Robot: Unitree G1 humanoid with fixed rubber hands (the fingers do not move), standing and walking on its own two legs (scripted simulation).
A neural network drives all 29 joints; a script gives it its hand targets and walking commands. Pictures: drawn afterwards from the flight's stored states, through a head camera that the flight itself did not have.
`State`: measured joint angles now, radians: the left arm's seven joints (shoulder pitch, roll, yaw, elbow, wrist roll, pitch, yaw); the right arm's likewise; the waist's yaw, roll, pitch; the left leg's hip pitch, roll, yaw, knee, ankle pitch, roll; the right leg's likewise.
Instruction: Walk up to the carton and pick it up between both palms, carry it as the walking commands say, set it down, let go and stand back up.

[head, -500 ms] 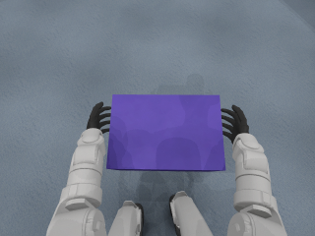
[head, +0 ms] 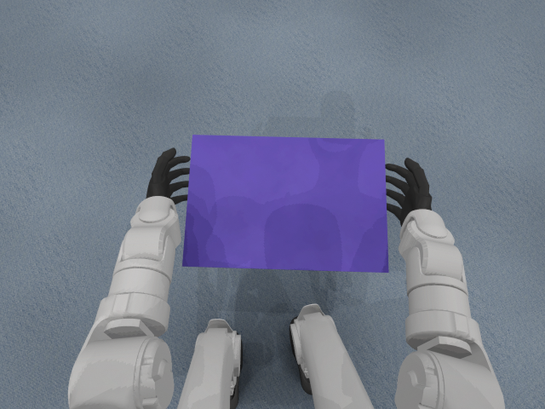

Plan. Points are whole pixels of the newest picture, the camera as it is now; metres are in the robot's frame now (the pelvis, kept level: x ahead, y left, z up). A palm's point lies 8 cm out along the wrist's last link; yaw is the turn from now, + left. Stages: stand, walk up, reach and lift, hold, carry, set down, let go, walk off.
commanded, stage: set down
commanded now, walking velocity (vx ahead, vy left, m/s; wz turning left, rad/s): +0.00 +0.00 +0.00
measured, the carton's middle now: (284, 210) +0.42 -0.06 -0.16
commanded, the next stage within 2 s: none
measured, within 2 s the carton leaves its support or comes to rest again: neither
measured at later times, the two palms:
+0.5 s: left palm (176, 202) +0.46 +0.12 -0.16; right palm (389, 212) +0.40 -0.25 -0.17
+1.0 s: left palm (189, 201) +0.49 +0.12 -0.24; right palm (373, 213) +0.42 -0.25 -0.26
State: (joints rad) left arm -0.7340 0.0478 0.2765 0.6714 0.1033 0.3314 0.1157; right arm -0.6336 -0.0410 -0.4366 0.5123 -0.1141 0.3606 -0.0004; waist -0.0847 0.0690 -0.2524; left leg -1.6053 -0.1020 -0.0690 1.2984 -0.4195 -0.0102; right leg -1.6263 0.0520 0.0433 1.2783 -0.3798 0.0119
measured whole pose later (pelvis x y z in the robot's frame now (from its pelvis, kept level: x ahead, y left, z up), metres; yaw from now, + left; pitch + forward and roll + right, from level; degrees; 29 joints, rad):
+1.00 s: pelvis -0.04 -0.01 -0.15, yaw +1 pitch +46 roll +1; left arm -1.15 0.20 0.24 0.86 0.02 0.31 0.15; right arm -1.02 -0.17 -0.42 0.68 -0.07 0.36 -0.04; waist -0.07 0.08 -0.10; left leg -2.13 -0.14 -0.05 1.82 -0.50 -0.05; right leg -2.16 0.09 0.04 1.80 -0.45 0.02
